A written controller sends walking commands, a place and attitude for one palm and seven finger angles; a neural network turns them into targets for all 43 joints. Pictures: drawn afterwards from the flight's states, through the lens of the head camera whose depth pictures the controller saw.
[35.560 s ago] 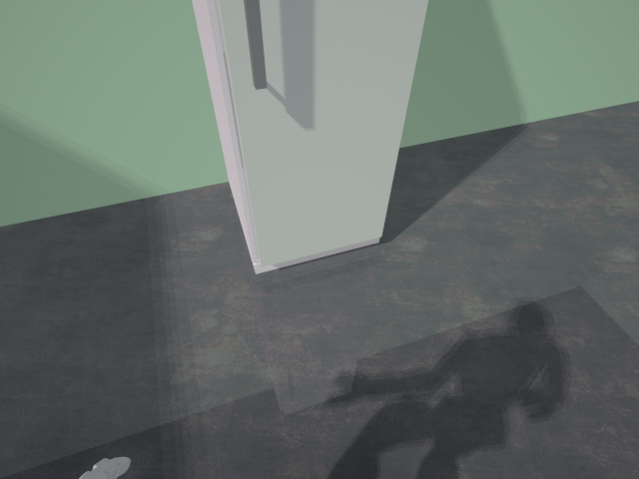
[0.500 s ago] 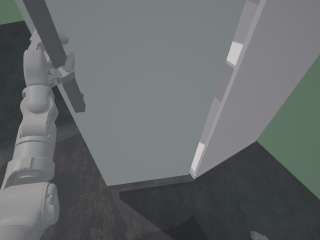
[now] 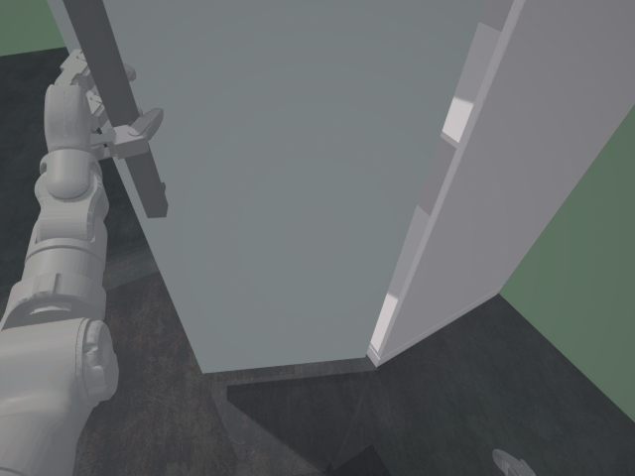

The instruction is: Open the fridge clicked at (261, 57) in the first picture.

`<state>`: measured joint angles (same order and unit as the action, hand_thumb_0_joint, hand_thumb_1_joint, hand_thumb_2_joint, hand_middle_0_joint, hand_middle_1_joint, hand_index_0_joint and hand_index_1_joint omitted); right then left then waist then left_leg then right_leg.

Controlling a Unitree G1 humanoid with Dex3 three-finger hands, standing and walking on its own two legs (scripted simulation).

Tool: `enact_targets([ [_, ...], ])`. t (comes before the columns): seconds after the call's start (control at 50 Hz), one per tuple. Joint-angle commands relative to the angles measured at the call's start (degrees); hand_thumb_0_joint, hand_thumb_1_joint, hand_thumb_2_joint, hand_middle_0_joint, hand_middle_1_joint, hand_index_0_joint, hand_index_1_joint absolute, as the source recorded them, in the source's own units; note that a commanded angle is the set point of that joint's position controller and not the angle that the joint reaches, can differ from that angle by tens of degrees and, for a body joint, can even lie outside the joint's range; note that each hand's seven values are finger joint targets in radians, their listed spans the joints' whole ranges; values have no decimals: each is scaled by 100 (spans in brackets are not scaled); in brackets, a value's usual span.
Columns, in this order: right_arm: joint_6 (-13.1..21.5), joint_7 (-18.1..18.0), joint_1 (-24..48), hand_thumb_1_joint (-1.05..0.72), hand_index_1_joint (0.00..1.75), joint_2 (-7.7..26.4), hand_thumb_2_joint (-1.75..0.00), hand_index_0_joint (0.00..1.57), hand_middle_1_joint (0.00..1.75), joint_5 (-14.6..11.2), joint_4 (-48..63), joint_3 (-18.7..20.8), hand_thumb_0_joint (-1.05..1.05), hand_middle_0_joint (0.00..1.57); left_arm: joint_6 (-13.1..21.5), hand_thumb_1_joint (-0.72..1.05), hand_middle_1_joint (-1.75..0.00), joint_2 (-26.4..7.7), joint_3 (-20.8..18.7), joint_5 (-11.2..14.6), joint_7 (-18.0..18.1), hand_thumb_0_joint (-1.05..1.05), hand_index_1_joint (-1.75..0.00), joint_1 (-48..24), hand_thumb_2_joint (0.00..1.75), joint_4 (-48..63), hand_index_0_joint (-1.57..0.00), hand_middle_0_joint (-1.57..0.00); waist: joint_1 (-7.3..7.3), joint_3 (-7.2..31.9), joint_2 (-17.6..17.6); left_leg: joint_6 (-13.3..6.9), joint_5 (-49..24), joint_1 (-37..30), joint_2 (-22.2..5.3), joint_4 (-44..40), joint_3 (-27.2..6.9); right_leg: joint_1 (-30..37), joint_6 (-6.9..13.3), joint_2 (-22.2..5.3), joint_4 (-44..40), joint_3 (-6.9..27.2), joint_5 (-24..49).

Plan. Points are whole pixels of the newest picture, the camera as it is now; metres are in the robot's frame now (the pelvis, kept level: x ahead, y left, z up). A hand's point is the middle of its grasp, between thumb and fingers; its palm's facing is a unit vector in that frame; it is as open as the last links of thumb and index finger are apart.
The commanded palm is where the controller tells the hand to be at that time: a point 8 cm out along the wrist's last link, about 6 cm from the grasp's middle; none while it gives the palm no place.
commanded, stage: loosen the grip on the handle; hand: left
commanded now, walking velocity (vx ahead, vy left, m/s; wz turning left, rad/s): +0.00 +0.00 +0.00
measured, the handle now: (123, 93) +0.50 +0.24 +0.23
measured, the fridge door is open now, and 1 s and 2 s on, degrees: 66 64 64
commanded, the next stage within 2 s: slip the hand off the handle in 0.38 s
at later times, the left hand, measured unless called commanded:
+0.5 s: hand (134, 129) +0.47 +0.23 +0.21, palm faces +0.27 -0.95 -0.15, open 14.5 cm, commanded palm +0.44 +0.27 +0.20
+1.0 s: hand (69, 141) +0.44 +0.29 +0.21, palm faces +0.32 -0.94 -0.15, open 14.7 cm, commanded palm +0.41 +0.33 +0.20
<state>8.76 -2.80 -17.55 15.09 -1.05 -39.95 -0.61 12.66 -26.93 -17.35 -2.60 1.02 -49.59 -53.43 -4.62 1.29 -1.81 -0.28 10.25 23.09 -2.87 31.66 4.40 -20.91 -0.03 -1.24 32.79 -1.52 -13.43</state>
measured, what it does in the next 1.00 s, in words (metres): shifts its weight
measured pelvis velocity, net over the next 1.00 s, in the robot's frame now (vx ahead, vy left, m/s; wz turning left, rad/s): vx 0.07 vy -0.01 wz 0.01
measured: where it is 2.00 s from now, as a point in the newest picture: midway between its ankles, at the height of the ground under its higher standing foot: outside the picture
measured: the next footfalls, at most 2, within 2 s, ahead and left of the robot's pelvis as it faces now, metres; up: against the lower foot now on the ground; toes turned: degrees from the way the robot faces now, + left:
none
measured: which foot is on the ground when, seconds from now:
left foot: down 0.00-1.00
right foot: down 0.00-1.00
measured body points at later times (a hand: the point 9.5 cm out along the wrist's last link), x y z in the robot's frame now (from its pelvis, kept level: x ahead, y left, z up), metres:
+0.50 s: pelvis +0.06 -0.01 +0.00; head +0.08 -0.02 +0.45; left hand +0.45 +0.28 +0.21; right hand +0.19 -0.26 -0.10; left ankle +0.07 +0.12 -0.73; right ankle +0.04 -0.13 -0.73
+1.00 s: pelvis +0.07 -0.01 +0.00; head +0.08 -0.01 +0.45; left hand +0.42 +0.34 +0.21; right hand +0.19 -0.27 -0.10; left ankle +0.07 +0.12 -0.73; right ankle +0.04 -0.13 -0.73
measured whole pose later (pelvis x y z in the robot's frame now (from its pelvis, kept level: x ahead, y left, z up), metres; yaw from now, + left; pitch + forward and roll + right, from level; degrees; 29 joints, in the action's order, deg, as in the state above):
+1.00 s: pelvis +0.07 -0.01 +0.00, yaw +1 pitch +4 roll +0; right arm 3.2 -5.6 -16.6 15.0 -2.6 -37.9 -1.0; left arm 5.8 -29.7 -26.3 7.5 -11.0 -28.2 -28.7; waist 0.2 3.5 0.9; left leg 0.9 16.9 22.0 -3.2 34.6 2.2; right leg -18.5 0.4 -0.3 33.6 -2.5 -19.5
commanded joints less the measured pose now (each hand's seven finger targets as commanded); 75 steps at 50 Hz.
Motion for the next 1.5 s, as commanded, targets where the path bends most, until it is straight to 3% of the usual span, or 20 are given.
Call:
enact_targets([
  [0.0,304,52,239,-90,30,939,-90,20,30,-22,704,333,0,20,696,-43,-138,-976,167,20,55,0,-138,-2437,26,1542,-44,-44,68,1192,331,-119,1712,-881,142,-606,-399,-498,192,162,-572,2,-998],
  [0.04,305,13,215,-90,30,968,-90,20,30,-69,729,323,0,20,706,-55,-135,-1035,170,168,-83,0,-135,-2419,20,1718,-41,-41,85,1382,77,-150,1616,-888,151,-550,-404,-341,170,155,-607,69,-1033],
  [0.12,323,-87,248,-90,30,936,-90,20,30,-134,699,301,0,20,573,-55,-128,-977,154,431,-233,0,-128,-2353,20,2112,-36,-36,155,1450,274,-176,1375,-986,181,-504,-391,-223,165,154,-618,88,-824],
  [0.16,316,-99,242,-90,30,917,-90,20,30,-110,675,317,0,20,458,-55,-125,-1165,-99,484,-191,0,-125,-2097,20,2378,-33,-33,260,1637,395,-185,811,-1106,179,-390,-322,-66,173,168,-599,106,-445],
  [0.18,265,-138,174,-90,30,957,-90,20,30,-95,607,307,0,20,396,-55,-123,-1698,-425,390,-163,0,-123,-2081,20,2259,-32,-32,271,1529,377,-196,610,-968,182,-330,-283,-24,150,159,-618,131,-329],
  [0.2,240,-129,184,-90,30,886,-90,20,30,-92,660,278,0,20,348,-55,-122,-1383,-151,391,-183,0,-122,-2107,20,2496,-30,-30,241,1584,440,-204,315,-980,210,-295,-238,64,142,157,-599,120,-98],
  [0.3,158,-117,174,-90,30,797,-90,20,30,-92,749,321,0,20,47,-55,-115,-1120,-296,626,-268,0,-115,-1259,20,3303,-25,-25,411,2053,424,-192,-959,-1336,236,-106,-183,496,132,188,-411,25,1257],
  [0.36,102,-115,178,-90,30,770,-90,20,30,-88,783,335,0,20,-133,-55,-115,-1195,-589,763,-306,0,-115,-680,20,3592,-25,-25,542,2135,337,-184,-1470,-1381,228,-56,-170,724,121,201,-325,-9,1827],
  [0.42,54,-124,284,-90,30,731,-90,20,30,-93,873,329,0,20,-236,-55,-115,-1073,-522,774,-303,0,-115,-569,20,4103,-25,-25,530,2077,280,-209,-1747,-1428,244,-14,-134,780,96,219,-279,-35,2151],
  [0.44,30,-114,295,-90,30,716,-90,20,30,-99,869,328,0,20,-295,-55,-115,-1026,-475,747,-302,0,-115,-470,20,4153,-25,-25,526,2098,381,-194,-1763,-1463,241,-14,-133,732,90,212,-265,-29,2167],
  [0.46,-21,-154,176,-90,30,756,-90,20,30,-88,741,312,0,20,-352,-55,-115,-1170,-519,676,-273,0,-115,-770,20,3760,-25,-25,322,1788,131,-201,-1586,-1356,229,16,-157,505,55,216,-305,-38,2070],
  [0.52,-111,-210,212,-90,30,768,-90,20,30,-83,769,321,0,20,-393,-55,-115,-1453,-771,652,-324,0,-115,-666,20,3766,-25,-25,385,1749,72,-225,-1414,-1228,250,9,-143,590,43,205,-330,5,1987],
  [0.64,-200,-219,249,-90,30,707,-90,20,30,-81,866,304,0,20,-307,-55,-115,-1517,-886,800,-632,0,-115,-421,20,4044,-25,-25,494,2243,554,-198,-1909,-1490,274,118,-178,771,85,212,-182,9,2412],
  [0.76,-274,-229,287,-90,30,726,-90,20,30,-116,957,306,0,20,-377,-55,-115,-1598,-1029,966,-895,0,-115,160,20,4000,-25,-25,549,2017,420,-202,-1903,-1333,265,114,-191,777,69,227,-164,-26,2489],
  [0.88,-309,-327,249,-90,30,800,-90,20,30,-146,914,289,0,20,-419,-55,-115,-1981,-1294,1097,-1143,0,-115,22,20,3632,-25,-25,443,1633,166,-214,-1322,-1044,274,70,-187,567,23,216,-260,13,2083],
  [0.98,-265,-359,187,-90,30,815,-90,20,30,-128,908,281,0,20,-177,-55,-115,-2251,-1390,1101,-1286,0,-115,-233,20,3638,-25,-25,424,1806,585,-209,-1117,-1101,288,151,-239,392,52,239,-248,48,1672],
  [1.04,-221,-379,174,-90,30,833,-90,20,30,-141,872,261,0,20,-73,-55,-115,-2236,-1249,1096,-1378,0,-115,-449,20,3357,-25,-25,352,1650,696,-201,-779,-1016,278,151,-286,154,61,253,-304,38,1216],
  [1.12,-110,-395,240,-90,30,809,-90,20,30,-175,1006,236,0,20,-14,-55,-115,-1644,-746,1255,-1519,0,-115,-285,20,3543,-25,-25,369,1679,842,-197,-454,-1114,287,91,-385,32,110,276,-348,-28,715],
  [1.32,79,-325,564,-90,30,765,-90,20,30,-140,1196,179,0,20,-160,-55,-115,-1748,-1268,1311,-926,0,-115,683,20,4727,-25,-25,752,1678,586,-150,-244,-1047,233,-187,-493,330,143,303,-328,-121,349],
  [1.48,228,-279,877,-90,30,638,-90,20,30,-152,1236,108,0,20,-504,-55,-115,-828,-537,1215,-787,0,-115,1444,20,5609,-25,-25,658,1262,757,-109,-97,-1266,172,-345,-509,174,141,295,-439,-168,273],
])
